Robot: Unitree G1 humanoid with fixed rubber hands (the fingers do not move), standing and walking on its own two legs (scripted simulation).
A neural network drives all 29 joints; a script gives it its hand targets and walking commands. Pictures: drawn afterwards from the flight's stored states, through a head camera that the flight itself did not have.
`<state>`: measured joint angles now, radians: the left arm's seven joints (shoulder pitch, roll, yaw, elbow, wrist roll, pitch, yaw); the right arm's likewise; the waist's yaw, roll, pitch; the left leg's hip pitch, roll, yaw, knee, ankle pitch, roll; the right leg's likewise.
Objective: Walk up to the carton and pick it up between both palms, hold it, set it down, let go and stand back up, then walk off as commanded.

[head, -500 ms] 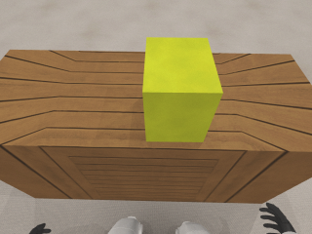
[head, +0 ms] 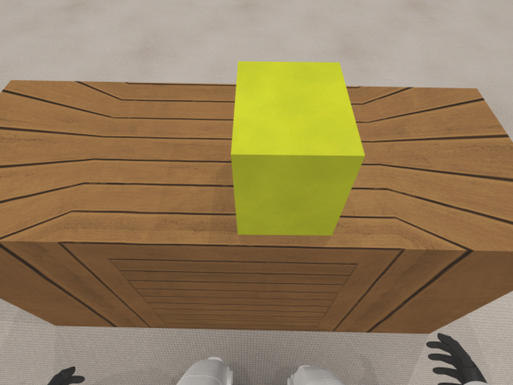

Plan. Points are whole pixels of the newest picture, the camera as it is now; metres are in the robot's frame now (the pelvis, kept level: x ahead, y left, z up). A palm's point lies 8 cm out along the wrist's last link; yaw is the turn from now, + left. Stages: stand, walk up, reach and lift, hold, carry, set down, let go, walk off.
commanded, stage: walk up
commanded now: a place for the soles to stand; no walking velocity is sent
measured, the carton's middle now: (286, 151) +0.50 -0.04 +0.04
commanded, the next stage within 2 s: reach and lift in 0.74 s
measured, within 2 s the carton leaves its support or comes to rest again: neither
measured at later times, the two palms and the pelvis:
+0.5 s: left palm out of the picture +0.11 +0.32 -0.08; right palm (469, 368) +0.16 -0.32 -0.08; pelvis +0.02 +0.00 +0.01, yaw +0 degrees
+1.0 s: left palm (70, 336) +0.19 +0.30 -0.06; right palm (462, 362) +0.17 -0.31 -0.08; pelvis +0.02 +0.00 +0.01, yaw +0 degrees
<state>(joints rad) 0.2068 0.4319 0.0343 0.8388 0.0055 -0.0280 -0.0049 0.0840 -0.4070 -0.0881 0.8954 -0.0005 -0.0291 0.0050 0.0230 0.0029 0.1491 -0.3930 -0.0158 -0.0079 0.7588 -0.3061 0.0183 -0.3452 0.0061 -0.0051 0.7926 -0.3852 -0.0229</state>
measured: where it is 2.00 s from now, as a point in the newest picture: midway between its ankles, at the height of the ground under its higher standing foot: outside the picture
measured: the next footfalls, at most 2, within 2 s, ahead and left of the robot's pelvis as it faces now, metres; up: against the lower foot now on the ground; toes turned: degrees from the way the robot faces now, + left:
none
